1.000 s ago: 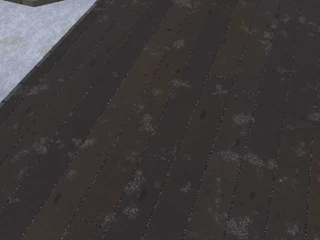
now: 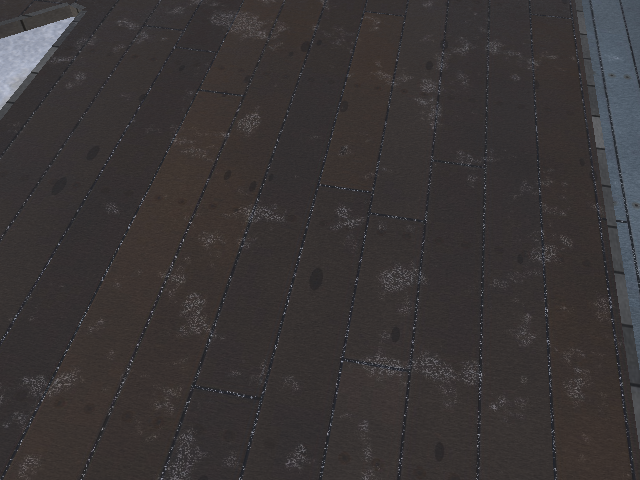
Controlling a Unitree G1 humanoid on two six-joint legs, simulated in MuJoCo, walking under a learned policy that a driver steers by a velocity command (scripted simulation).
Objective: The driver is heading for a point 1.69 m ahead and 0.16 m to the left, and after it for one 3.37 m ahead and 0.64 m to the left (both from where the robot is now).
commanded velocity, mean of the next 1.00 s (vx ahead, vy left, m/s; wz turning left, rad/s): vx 0.22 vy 0.00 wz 0.17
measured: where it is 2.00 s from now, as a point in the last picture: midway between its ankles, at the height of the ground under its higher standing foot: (370, 342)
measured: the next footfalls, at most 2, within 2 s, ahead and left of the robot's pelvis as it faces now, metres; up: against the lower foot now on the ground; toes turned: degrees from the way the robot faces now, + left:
right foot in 0.48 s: +0.43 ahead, -0.01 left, +0.00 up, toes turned +21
left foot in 0.88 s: +0.30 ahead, +0.13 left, +0.00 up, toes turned +9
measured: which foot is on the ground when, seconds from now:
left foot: down 0.00-0.48, up 0.50-0.86, down 0.88-1.00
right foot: up 0.00-0.46, down 0.48-0.88, up 0.90-1.00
